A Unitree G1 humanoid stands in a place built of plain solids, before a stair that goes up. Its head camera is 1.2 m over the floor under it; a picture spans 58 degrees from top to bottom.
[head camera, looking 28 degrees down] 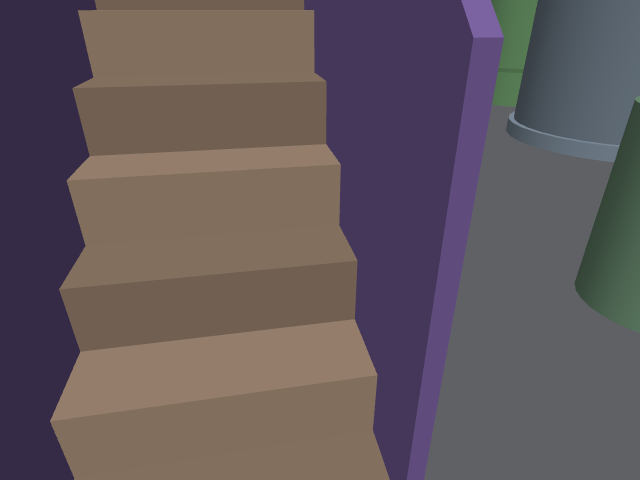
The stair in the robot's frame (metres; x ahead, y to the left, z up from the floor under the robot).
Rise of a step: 0.20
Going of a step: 0.22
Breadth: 0.83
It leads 10 degrees to the left of straight ahead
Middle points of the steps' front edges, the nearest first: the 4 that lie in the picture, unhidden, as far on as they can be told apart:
0.72 0.23 0.40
0.94 0.27 0.60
1.16 0.31 0.80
1.38 0.35 1.00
